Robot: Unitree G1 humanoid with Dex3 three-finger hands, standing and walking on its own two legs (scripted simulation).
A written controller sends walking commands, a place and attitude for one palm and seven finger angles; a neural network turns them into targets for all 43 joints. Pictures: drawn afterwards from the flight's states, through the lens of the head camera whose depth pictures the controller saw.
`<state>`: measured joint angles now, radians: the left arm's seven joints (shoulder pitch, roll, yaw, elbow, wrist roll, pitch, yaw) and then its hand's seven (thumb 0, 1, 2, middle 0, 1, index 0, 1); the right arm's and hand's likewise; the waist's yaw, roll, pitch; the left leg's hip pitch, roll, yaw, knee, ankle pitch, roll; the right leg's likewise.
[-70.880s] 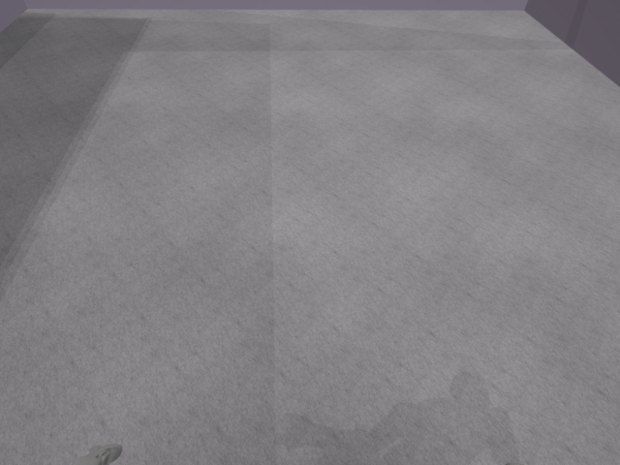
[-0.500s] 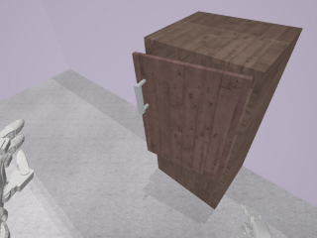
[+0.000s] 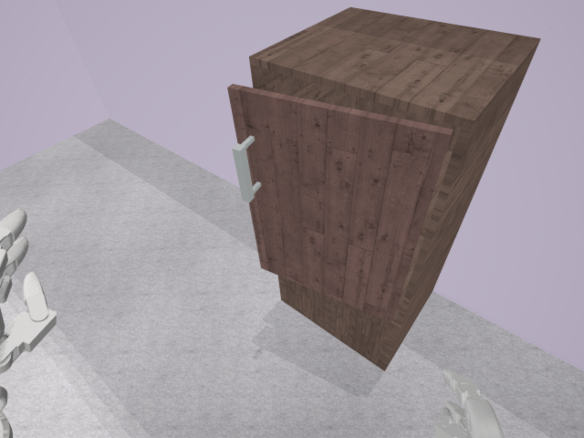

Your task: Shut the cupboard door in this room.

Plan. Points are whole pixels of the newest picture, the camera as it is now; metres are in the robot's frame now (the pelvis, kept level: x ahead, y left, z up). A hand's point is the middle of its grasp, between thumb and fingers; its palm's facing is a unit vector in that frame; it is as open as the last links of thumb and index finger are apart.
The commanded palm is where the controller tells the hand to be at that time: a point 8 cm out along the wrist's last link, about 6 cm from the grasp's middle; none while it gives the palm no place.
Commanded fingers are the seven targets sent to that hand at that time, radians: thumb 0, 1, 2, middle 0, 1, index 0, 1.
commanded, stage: step back with the hand held close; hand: left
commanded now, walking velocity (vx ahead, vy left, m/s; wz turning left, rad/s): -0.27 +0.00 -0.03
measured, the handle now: (248, 169) +0.65 +0.15 +0.00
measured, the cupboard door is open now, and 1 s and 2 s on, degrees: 11 11 11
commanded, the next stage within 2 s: stop stepping back and stand still in 1.40 s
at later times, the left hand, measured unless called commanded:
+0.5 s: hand (2, 367) +0.15 +0.28 +0.16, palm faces +0.42 -0.76 -0.49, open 7.4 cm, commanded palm +0.09 +0.32 +0.18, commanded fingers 0.00 0.90 0.90 -0.20 -0.30 -0.20 -0.30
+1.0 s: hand out of the picture +0.10 +0.29 +0.16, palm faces +0.45 -0.75 -0.49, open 7.4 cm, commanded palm +0.02 +0.32 +0.18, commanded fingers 0.00 0.90 0.90 -0.20 -0.30 -0.20 -0.30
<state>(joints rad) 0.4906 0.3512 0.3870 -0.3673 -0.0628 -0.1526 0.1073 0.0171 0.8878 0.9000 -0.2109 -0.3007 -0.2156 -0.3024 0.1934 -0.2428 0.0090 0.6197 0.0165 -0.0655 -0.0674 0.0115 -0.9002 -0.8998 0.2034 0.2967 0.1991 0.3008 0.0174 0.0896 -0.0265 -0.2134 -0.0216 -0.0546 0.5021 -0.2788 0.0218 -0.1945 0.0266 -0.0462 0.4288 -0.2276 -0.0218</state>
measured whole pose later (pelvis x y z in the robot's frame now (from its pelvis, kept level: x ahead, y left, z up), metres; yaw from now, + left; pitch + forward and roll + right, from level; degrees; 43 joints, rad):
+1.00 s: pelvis -0.10 +0.02 -0.02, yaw +3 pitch +1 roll -3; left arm 0.56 0.47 0.48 -0.53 -0.02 -0.26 0.17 0.01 0.88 0.90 -0.21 -0.30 -0.22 -0.30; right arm 0.23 -0.22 -0.01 0.60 0.01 -0.05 -0.08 0.01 -0.90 -0.90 0.20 0.30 0.20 0.30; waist -0.05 0.00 -0.01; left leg -0.49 0.01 -0.01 0.64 -0.16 0.05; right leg -0.44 0.04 -0.02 0.64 -0.21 0.01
